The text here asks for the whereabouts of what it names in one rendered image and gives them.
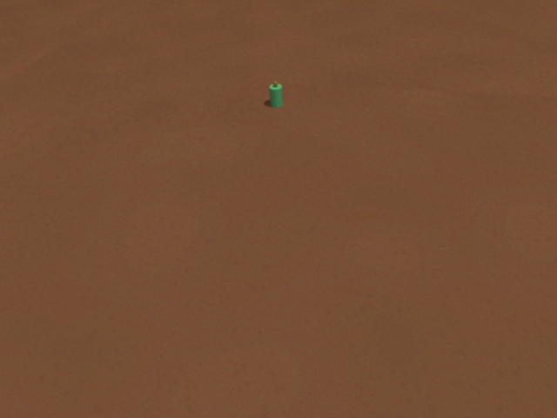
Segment bottle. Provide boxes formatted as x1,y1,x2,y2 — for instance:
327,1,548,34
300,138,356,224
269,81,283,107

